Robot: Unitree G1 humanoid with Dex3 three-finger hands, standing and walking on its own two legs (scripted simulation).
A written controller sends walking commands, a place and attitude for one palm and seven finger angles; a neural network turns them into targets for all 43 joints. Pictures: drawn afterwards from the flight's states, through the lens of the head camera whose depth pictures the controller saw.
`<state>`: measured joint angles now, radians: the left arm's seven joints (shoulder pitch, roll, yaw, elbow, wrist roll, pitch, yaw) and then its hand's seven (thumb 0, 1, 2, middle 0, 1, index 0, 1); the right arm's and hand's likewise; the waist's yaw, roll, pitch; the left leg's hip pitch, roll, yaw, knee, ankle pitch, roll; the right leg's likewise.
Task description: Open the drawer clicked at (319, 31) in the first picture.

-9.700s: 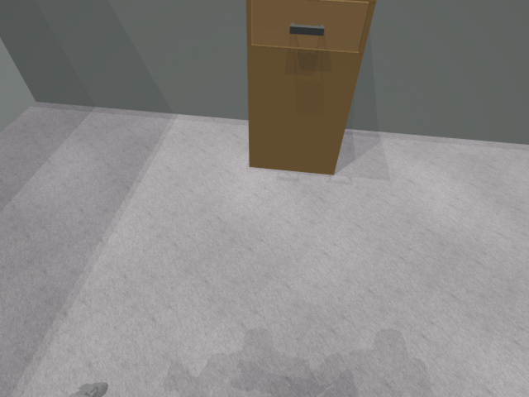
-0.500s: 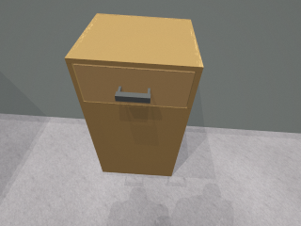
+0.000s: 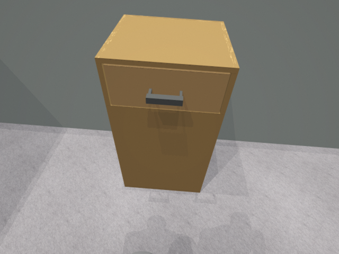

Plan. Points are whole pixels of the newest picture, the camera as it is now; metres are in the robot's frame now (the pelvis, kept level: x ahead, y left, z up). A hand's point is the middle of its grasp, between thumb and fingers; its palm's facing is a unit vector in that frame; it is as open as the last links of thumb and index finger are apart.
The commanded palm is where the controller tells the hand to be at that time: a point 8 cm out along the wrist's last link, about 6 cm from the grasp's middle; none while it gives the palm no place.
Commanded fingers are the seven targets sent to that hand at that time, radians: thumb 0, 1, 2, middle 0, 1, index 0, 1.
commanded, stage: come to a stop and stand still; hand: left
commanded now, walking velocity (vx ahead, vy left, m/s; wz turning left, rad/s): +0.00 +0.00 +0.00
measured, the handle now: (165, 95) +0.64 +0.07 +0.02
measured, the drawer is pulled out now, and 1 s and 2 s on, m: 0.00 0.00 0.00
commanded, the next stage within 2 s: look again from close up in 1.08 s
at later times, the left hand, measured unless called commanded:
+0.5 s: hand out of the picture +0.04 +0.19 -0.17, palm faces +0.00 -0.98 -0.22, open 7.3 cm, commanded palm none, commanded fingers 0.00 0.90 0.90 -0.20 -0.30 -0.20 -0.30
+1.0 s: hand out of the picture -0.03 +0.15 -0.17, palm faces +0.04 -0.99 -0.13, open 7.4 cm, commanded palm none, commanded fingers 0.00 0.90 0.90 -0.20 -0.30 -0.20 -0.30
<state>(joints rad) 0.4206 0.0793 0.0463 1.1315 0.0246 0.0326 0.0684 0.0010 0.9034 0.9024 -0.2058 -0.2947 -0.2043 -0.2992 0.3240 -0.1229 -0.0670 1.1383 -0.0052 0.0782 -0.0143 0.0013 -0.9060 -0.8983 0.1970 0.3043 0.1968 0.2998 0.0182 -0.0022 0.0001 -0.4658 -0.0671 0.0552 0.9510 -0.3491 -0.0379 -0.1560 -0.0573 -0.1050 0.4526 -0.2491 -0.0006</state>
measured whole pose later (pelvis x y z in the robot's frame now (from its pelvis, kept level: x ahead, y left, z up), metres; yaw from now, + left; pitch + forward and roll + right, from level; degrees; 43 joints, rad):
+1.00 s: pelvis +0.01 +0.00 +0.01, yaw -1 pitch -2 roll +0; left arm 0.34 0.09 -0.01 1.16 0.01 -0.01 0.03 0.01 0.91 0.90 -0.20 -0.29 -0.20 -0.30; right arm 0.23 -0.15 0.00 1.16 -0.01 0.00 -0.05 0.01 -0.94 -0.90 0.20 0.30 0.20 0.30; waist 0.02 0.00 0.03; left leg -0.14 0.05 0.07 0.40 -0.23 -0.03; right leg -0.07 0.01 -0.07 0.38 -0.28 -0.02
